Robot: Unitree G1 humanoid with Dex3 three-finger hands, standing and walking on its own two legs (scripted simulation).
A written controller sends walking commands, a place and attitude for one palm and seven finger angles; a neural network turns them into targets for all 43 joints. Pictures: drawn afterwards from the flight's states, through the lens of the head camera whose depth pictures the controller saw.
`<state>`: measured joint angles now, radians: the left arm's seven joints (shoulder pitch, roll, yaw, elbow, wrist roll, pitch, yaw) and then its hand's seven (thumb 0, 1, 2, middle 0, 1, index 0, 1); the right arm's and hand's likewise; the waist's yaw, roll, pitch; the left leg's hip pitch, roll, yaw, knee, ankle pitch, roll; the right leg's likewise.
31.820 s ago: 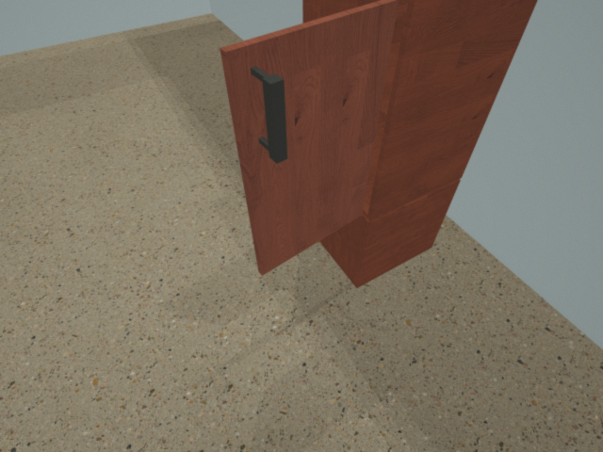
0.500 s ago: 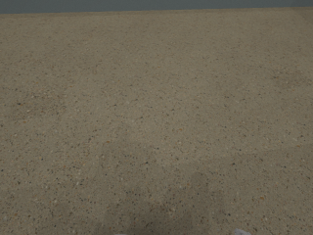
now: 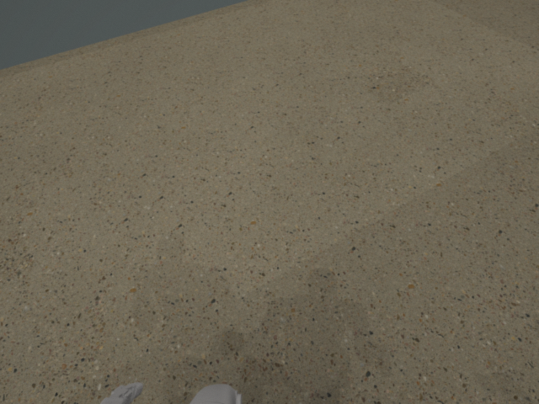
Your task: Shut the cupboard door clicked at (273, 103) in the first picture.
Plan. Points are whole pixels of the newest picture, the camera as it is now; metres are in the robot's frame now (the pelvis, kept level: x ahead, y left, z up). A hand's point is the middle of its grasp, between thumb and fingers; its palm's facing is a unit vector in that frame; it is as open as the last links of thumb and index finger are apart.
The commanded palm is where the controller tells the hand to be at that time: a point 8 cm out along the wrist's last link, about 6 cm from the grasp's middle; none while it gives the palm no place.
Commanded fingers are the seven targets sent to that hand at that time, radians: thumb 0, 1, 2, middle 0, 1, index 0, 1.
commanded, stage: turn to face it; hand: left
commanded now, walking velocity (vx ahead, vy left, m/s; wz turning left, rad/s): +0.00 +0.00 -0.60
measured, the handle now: out of the picture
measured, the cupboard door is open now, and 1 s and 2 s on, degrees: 60 60 60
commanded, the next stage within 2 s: none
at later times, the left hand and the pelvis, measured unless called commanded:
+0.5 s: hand (171, 361) +0.20 +0.19 -0.15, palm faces -0.28 -0.93 -0.23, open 7.4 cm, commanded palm none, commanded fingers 0.00 0.90 0.90 -0.20 -0.30 -0.20 -0.30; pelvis +0.03 +0.02 +0.01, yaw -19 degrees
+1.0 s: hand (214, 354) +0.22 +0.12 -0.17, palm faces -0.50 -0.84 -0.21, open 7.4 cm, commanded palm none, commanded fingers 0.00 0.90 0.90 -0.20 -0.30 -0.20 -0.30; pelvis +0.06 -0.01 +0.00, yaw -35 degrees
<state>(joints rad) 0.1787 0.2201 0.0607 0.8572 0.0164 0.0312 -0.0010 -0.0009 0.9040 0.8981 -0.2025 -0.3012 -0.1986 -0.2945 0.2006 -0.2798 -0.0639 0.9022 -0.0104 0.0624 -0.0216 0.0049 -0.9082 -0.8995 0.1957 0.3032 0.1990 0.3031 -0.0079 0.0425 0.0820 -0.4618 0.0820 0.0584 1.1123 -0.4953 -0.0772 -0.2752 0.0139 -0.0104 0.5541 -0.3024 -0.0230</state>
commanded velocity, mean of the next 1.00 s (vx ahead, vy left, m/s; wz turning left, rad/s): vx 0.00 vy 0.00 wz -0.60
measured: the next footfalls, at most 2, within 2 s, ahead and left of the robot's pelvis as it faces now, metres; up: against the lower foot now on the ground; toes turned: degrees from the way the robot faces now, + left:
left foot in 0.20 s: +0.10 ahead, +0.14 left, +0.00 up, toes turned -5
right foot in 0.58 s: +0.03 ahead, -0.12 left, +0.00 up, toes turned -26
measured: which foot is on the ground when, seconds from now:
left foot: up 0.00-0.18, down 0.20-0.58, up 0.60-0.98, down 1.00-1.00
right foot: down 0.00-0.20, up 0.22-0.56, down 0.58-1.00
